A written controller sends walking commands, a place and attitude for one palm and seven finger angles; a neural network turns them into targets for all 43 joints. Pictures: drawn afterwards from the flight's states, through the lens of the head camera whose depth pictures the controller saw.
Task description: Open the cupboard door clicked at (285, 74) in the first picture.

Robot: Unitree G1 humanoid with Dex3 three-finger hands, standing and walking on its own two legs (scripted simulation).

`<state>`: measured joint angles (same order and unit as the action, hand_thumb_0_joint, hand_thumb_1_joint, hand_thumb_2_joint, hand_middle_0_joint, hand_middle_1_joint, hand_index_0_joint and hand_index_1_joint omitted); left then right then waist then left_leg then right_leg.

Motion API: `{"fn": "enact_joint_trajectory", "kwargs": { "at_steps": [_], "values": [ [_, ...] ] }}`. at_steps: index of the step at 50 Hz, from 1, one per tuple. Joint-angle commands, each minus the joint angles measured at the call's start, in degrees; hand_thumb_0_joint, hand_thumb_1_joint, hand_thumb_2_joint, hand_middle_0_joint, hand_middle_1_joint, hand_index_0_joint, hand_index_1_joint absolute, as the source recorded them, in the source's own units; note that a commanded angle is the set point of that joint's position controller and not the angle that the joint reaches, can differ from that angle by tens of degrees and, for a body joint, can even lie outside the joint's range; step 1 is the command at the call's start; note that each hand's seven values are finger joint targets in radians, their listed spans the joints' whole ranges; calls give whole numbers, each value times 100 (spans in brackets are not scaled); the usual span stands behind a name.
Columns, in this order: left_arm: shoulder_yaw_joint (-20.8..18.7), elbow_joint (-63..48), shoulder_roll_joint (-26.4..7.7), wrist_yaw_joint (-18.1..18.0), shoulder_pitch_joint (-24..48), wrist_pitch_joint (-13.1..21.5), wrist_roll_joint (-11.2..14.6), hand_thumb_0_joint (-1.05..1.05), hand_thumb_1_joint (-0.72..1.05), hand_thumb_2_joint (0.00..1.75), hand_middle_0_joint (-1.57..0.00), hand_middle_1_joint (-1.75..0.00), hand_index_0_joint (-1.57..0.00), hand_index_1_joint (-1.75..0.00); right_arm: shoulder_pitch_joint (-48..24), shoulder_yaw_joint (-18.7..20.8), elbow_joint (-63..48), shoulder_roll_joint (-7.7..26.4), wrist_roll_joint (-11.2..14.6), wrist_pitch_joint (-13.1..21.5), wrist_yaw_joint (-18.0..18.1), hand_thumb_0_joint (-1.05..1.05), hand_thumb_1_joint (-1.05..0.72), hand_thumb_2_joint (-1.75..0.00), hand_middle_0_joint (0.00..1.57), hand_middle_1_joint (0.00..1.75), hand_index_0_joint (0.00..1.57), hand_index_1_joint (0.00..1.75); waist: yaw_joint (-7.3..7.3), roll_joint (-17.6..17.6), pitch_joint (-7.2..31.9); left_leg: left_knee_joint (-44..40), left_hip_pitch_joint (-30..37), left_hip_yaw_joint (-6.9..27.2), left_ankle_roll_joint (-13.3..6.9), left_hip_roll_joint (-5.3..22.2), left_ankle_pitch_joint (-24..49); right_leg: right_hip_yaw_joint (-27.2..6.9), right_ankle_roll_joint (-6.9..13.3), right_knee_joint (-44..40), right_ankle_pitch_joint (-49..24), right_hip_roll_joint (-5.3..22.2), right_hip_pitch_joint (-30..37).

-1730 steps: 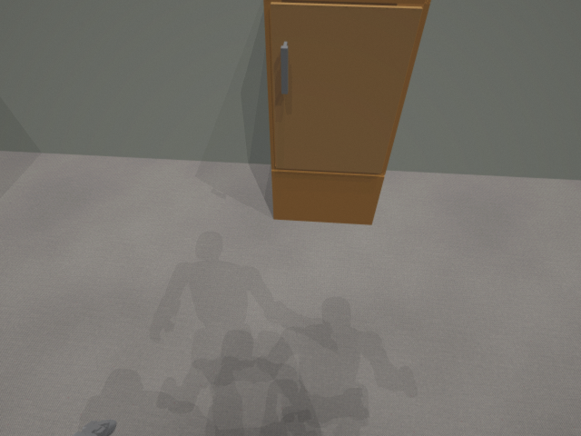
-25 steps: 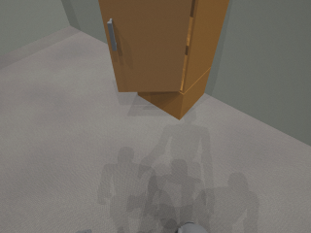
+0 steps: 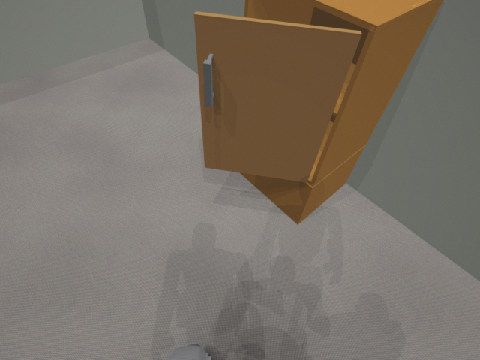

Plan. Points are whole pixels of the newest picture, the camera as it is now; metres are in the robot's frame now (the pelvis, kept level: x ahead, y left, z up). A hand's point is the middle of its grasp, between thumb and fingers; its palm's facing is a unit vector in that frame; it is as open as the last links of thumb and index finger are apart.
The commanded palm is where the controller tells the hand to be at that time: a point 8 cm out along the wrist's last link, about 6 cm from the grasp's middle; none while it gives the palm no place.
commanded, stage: take the last steps up to it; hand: left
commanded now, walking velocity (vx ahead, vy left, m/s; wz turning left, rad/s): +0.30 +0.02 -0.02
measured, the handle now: (210, 81) +0.82 +0.18 -0.01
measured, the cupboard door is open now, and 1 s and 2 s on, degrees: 40 40 40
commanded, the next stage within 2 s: come to a stop and stand still in 0.50 s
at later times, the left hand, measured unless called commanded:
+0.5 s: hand (166, 279) +0.28 +0.19 -0.16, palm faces -0.06 -0.97 -0.24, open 7.3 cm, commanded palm none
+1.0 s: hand (168, 289) +0.27 +0.18 -0.18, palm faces +0.04 -0.98 -0.21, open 7.3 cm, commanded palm none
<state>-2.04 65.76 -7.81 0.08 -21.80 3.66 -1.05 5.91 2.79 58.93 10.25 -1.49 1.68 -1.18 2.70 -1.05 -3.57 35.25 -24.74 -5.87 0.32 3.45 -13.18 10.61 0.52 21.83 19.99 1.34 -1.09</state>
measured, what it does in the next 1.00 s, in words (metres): walks ahead: left foot, then right foot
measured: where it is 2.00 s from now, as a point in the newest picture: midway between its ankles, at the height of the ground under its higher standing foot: outside the picture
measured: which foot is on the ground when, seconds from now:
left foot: up 0.00-0.02, down 0.04-0.50, up 0.52-0.78, down 0.80-1.00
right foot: down 0.00-0.04, up 0.06-0.48, down 0.50-0.82, up 0.84-1.00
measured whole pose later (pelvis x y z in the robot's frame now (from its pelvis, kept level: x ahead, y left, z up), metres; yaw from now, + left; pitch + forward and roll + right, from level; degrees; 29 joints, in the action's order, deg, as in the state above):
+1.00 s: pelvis +0.24 +0.00 +0.00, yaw -2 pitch +0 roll +0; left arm -2.8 59.5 -10.5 -1.8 -12.5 -3.2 -0.1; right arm 6.0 1.9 56.9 9.8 -1.5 -0.8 2.4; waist 1.3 -0.9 -5.5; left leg 30.5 -19.8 -5.6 -1.9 2.5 -10.6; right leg 2.1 -0.5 53.4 32.5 0.8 -19.6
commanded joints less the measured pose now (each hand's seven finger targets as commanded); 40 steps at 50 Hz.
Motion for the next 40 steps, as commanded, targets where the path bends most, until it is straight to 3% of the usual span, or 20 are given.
{"fn": "enact_joint_trajectory", "kwargs": {
  "at_steps": [1,2,3,4,6,9,14,20,22,23,24,25,26,27,28,29,32,36,38,40],
  "values": [
    [-114,-299,-699,-30,-74,58,35,0,90,90,-20,-30,-20,-30,1542,159,158,771,-57,200,125,0,-90,-90,20,30,20,30,-858,596,697,-1004,2940,699,-465,468,617,-356,276,1938,-2301,820,-1683],
    [-52,-478,-407,12,-139,72,74,0,90,90,-20,-30,-20,-30,2190,300,249,1356,-97,179,198,0,-90,-90,20,30,20,30,-988,1743,1145,-1371,3887,2536,-1189,1879,1266,-21,40,3607,799,105,-2960],
    [-58,-646,-523,-38,234,64,2,0,90,90,-20,-30,-20,-30,2279,288,291,1347,-32,112,233,0,-90,-90,20,30,20,30,-1020,1317,1174,-1688,3516,2780,-1419,2182,941,-580,133,4553,1454,121,-3255],
    [-72,-691,-487,-39,506,42,8,0,90,90,-20,-30,-20,-30,1906,254,161,1205,-4,120,265,0,-90,-90,20,30,20,30,-877,1140,812,-1870,2915,2636,-1389,2081,497,-851,134,5009,1038,333,-3558],
    [-111,-627,-420,31,537,-31,-40,0,90,90,-20,-30,-20,-30,1305,136,-48,758,-9,179,277,0,-90,-90,20,30,20,30,-562,610,199,-2276,1808,2027,-1152,1789,-59,-1031,43,4923,361,618,-3403],
    [-101,-560,-191,61,203,-182,-73,0,90,90,-20,-30,-20,-30,1206,48,-14,559,10,256,283,0,-90,-90,20,30,20,30,-269,594,178,-2453,1376,1099,-932,1339,477,-903,-47,4289,-147,638,-2988],
    [-126,-808,-194,89,659,-268,-65,0,90,90,-20,-30,-20,-30,1383,79,15,552,-8,245,263,0,-90,-90,20,30,20,30,-243,549,-45,-2652,1263,748,-1002,1218,458,-765,-131,3023,-666,660,-2834],
    [-93,-1076,-410,103,1349,-218,-42,0,90,90,-20,-30,-20,-30,1691,77,221,660,-48,170,251,0,-90,-90,20,30,20,30,-364,584,-147,-2232,1573,776,-989,1200,920,-527,-50,1626,-487,379,-2313],
    [-106,-995,-472,96,1072,-189,-42,0,90,90,-20,-30,-20,-30,1675,74,272,674,-42,132,252,0,-90,-90,20,30,20,30,-210,516,73,-1714,1568,575,-792,1043,935,-349,-7,985,-741,209,-1587],
    [-133,-874,-612,76,755,-153,-40,0,90,90,-20,-30,-20,-30,1702,43,302,585,-7,122,247,0,-90,-90,20,30,20,30,-85,295,229,-1259,1296,411,-601,794,773,-385,43,565,-930,174,-827],
    [-213,-689,-936,39,191,-89,-42,0,90,90,-20,-30,-20,-30,1693,10,294,433,43,138,220,0,-90,-90,20,30,20,30,167,-291,514,-366,490,114,-361,416,246,-1067,229,335,-1081,689,368],
    [-315,-503,-1443,-16,-391,-52,-46,0,90,90,-20,-30,-20,-30,1752,-30,176,191,74,147,168,0,-90,-90,20,30,20,30,309,-1471,695,902,-708,-380,-84,-258,-1187,-2517,733,-148,-1604,1922,1365],
    [-323,-462,-1543,-58,-621,-46,29,0,90,90,-20,-30,-20,-30,1463,-5,92,375,71,94,183,0,-90,-90,20,30,20,30,440,-1535,725,2144,-894,-13,-39,-231,-2403,-3129,1222,-557,-1964,2500,1033],
    [-282,-520,-1372,-93,-263,-25,24,0,90,90,-20,-30,-20,-30,1266,38,91,387,66,75,190,0,-90,-90,20,30,20,30,302,-1484,503,2686,-1064,401,-47,-30,-2052,-2963,1288,-600,-2285,2374,598],
    [-235,-615,-1192,-114,101,-41,30,0,90,90,-20,-30,-20,-30,1194,43,102,325,79,56,200,0,-90,-90,20,30,20,30,128,-1115,323,2832,-1114,525,-13,104,-1698,-2576,1257,-588,-2275,2256,355],
    [-193,-690,-1005,-123,328,-36,33,0,90,90,-20,-30,-20,-30,1175,29,161,237,65,21,184,0,-90,-90,20,30,20,30,-2,-676,314,2684,-900,545,42,196,-1340,-2001,1106,-613,-2394,2013,-2],
    [-74,-743,-698,-138,727,-3,12,0,90,90,-20,-30,-20,-30,1464,-76,360,-123,81,-96,185,0,-90,-90,20,30,20,30,-337,-595,238,1542,28,317,191,133,-858,-912,817,-544,-3733,1539,-833],
    [-133,-718,-875,-215,806,-137,19,0,90,90,-20,-30,-20,-30,1444,-106,351,-111,85,-199,215,0,-90,-90,20,30,20,30,-329,-497,399,82,726,113,270,-179,-178,-774,724,33,-4114,1302,-796],
    [-142,-684,-976,-243,821,-222,54,0,90,90,-20,-30,-20,-30,1481,-46,324,115,84,-202,219,0,-90,-90,20,30,20,30,-399,-436,483,-834,1370,190,211,-100,1076,-726,469,517,-3470,1194,-1041],
    [-86,-751,-699,-282,537,-353,55,0,90,90,-20,-30,-20,-30,1452,69,199,673,57,-166,268,0,-90,-90,20,30,20,30,-307,528,649,-866,1785,1129,-354,978,3750,-477,2,1031,-1199,575,-1437]
  ]
}}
